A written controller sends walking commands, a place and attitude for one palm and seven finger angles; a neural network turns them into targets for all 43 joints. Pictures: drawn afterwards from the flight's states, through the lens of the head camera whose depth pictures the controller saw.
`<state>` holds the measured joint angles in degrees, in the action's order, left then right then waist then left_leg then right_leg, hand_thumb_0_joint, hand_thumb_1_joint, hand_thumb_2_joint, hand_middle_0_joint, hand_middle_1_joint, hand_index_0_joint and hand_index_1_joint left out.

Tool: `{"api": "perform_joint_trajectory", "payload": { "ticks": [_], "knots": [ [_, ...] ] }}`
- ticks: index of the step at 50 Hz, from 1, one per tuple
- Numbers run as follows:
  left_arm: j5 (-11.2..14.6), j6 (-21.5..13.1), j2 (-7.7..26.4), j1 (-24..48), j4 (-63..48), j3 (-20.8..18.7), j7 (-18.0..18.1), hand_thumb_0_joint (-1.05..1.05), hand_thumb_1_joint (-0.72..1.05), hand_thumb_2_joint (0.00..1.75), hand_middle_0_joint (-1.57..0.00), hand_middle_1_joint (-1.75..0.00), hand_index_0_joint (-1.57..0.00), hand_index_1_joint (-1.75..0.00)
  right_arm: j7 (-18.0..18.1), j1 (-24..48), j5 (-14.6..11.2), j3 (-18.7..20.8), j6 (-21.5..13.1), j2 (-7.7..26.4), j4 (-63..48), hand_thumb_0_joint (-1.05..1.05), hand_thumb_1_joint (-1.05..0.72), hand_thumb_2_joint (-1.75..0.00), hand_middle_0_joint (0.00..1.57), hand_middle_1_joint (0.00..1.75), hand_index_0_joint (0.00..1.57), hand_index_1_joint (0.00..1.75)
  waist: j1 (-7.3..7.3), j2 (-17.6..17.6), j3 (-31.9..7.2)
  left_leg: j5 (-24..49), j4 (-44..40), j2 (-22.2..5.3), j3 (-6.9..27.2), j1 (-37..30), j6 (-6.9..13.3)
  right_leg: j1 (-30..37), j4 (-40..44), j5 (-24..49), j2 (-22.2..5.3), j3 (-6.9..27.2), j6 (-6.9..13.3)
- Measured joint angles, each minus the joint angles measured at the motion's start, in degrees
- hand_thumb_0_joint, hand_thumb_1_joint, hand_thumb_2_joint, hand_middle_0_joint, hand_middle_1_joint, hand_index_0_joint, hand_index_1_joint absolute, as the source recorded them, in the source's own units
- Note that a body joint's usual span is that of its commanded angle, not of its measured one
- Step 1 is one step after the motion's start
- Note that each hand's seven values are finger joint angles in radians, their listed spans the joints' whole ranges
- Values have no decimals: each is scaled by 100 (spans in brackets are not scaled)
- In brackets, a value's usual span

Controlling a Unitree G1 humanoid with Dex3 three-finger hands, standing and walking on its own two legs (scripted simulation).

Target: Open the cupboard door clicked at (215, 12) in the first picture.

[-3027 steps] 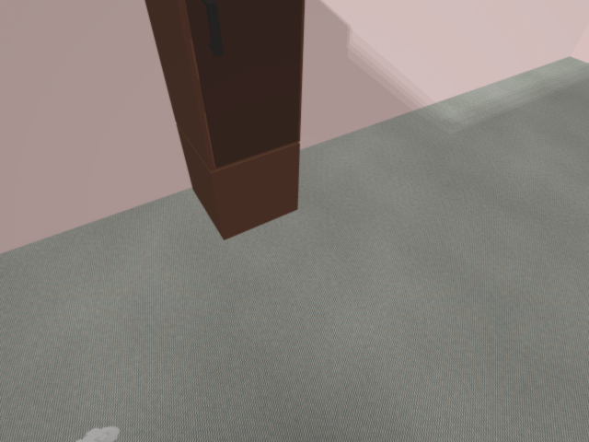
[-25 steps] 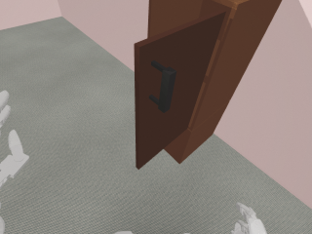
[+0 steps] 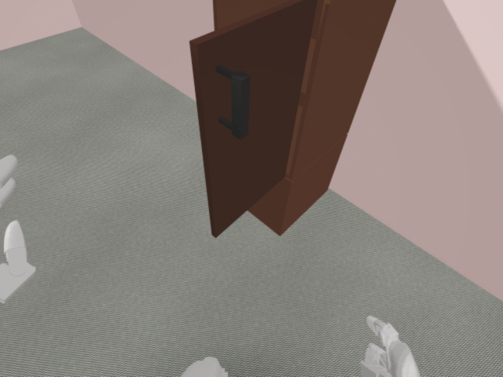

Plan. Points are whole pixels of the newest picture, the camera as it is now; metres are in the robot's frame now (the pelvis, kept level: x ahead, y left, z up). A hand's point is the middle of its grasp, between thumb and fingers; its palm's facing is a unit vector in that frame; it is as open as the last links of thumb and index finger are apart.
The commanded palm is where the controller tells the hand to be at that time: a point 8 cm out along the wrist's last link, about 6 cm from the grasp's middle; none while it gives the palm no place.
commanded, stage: stop stepping back and stand still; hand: left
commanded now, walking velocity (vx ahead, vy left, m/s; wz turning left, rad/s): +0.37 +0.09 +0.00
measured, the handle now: (231, 102) +0.56 +0.09 +0.14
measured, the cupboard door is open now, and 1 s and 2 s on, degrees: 92 92 92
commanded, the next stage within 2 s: let the arm hang, fingers relaxed in 0.74 s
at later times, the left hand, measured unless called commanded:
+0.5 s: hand out of the picture +0.12 +0.28 +0.17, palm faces +0.44 -0.77 -0.46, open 7.4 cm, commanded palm +0.08 +0.32 +0.18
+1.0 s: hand out of the picture +0.11 +0.28 -0.05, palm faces +0.11 -0.89 -0.44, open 7.4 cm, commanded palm none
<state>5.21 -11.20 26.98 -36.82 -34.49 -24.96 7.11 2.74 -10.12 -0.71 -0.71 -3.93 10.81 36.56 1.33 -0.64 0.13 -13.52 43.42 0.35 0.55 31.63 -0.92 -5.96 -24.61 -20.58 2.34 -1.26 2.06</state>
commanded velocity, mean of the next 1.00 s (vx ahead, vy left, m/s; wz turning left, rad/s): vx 0.03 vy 0.00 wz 0.00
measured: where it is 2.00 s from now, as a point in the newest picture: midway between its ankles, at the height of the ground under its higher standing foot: outside the picture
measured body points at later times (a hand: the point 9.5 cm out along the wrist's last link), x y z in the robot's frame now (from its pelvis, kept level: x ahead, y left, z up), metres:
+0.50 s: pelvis -0.05 +0.01 +0.00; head -0.07 +0.02 +0.45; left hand +0.10 +0.32 +0.20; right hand +0.11 -0.22 -0.07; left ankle +0.02 +0.11 -0.73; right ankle -0.09 -0.10 -0.73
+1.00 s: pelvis -0.07 +0.02 -0.01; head -0.07 +0.00 +0.44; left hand +0.10 +0.33 -0.02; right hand +0.09 -0.24 -0.12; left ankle +0.02 +0.11 -0.73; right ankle -0.09 -0.10 -0.73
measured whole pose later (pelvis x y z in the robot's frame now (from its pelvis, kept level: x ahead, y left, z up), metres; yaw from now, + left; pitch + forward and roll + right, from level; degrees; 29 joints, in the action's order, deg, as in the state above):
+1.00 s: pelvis -0.07 +0.02 -0.01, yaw +3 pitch -1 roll -2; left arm -1.9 0.9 19.5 -15.0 21.0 -6.1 0.3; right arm 0.0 -7.1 0.5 0.6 -2.6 17.9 48.0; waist -1.1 5.2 -0.4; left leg -8.5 32.6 1.0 -0.1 23.5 2.7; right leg -12.6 -32.6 -19.4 0.1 -3.7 -0.2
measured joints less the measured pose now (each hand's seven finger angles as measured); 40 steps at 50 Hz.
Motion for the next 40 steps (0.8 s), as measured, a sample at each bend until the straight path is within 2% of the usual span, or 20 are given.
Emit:
{"api": "perform_joint_trajectory", "payload": {
  "ticks": [2, 5, 6, 8, 10, 15, 18, 21, 24, 31, 35, 40],
  "knots": [
    [-47, 20, -66, -137, 114, -49, 26, 2, 89, 90, -22, -30, -21, -31, 71, -251, -38, 12, 32, 52, 42, 2, -90, -90, 21, 30, 21, 30, -5, -83, -237, -47, 60, 15, -114, -366, 31, 24, -47, -44, -82, 68, -17],
    [-131, 66, -257, 190, 569, 47, 99, 1, 89, 90, -22, -30, -21, -31, 195, -566, -53, 85, -55, 255, 111, 2, -90, -90, 21, 30, 20, 30, -91, 32, -487, 30, -868, -67, -176, -1215, 148, 61, -198, -169, -99, -63, -64],
    [-159, 78, -340, 411, 767, 106, 124, 1, 89, 90, -22, -30, -21, -31, 230, -610, -49, 129, -87, 318, 172, 2, -90, -90, 20, 30, 20, 30, -127, 64, -517, -244, -1149, -33, -133, -1388, 187, 37, -312, -240, -122, -134, -89],
    [-194, 141, -512, 829, 1151, 169, 176, 1, 89, 90, -21, -30, -21, -30, 265, -566, -49, 166, -68, 345, 291, 2, -90, -90, 20, 30, 20, 30, -95, -46, -427, -167, -1255, 85, -177, -1501, 239, 35, -476, -241, -251, -119, -99],
    [-215, 208, -610, 979, 1329, 170, 198, 1, 89, 90, -21, -30, -21, -30, 260, -482, -35, 132, -73, 350, 256, 2, -91, -90, 20, 30, 20, 30, -121, -79, -335, 34, -1263, 78, -239, -1532, 256, 34, -521, -181, -263, -58, -130],
    [-235, 188, -530, 834, 1004, 316, 113, 2, 89, 90, -21, -30, -20, -30, 167, -357, 2, 31, -219, 178, -20, 2, -91, -90, 20, 30, 20, 30, -319, -120, -189, 243, -1409, -9, -190, -1476, 230, 23, -282, 31, -164, -92, -121],
    [-233, 23, -397, 540, 617, 318, 65, 2, 89, 90, -21, -30, -21, -30, 111, -348, 43, -20, -271, 77, -161, 2, -90, -90, 20, 30, 20, 30, -364, -100, -141, 402, -1515, -70, -131, -1407, 208, 1, -88, 226, -90, -139, -104],
    [-214, -116, -255, 272, 458, 201, 43, 2, 89, 90, -21, -30, -21, -30, 92, -369, 67, -35, -249, 26, -215, 2, -90, -90, 20, 30, 20, 30, -325, -26, -130, 500, -1572, -110, -99, -1355, 199, -11, 51, 365, -40, -162, -98],
    [-204, -146, -239, 227, 611, 102, 60, 2, 89, 90, -22, -30, -21, -30, 114, -391, 72, -29, -212, 36, -171, 2, -90, -90, 20, 30, 20, 30, -223, 97, -121, 564, -1616, -117, -90, -1342, 214, -5, 134, 452, -30, -168, -116],
    [-258, 77, -592, 634, 1257, 231, 125, 2, 89, 90, -21, -30, -21, -30, 191, -385, 59, -59, -259, 75, 36, 2, -90, -90, 20, 30, 20, 30, -33, 272, -37, 749, -1851, -51, -106, -1455, 268, 45, 229, 568, -96, -166, -180],
    [-317, 167, -724, 786, 1262, 417, 121, 2, 89, 90, -21, -30, -20, -30, 204, -343, 80, -93, -320, 49, 68, 2, -90, -90, 21, 30, 21, 30, -27, 232, 35, 810, -1920, -45, -95, -1487, 270, 66, 270, 608, -99, -177, -180],
    [-331, 125, -605, 746, 961, 436, 104, 2, 89, 90, -21, -30, -21, -30, 200, -273, 110, -98, -364, 14, -8, 2, -90, -90, 21, 30, 21, 30, -114, 134, 97, 823, -1940, -58, -86, -1476, 256, 62, 304, 627, -84, -182, -164]
  ]
}}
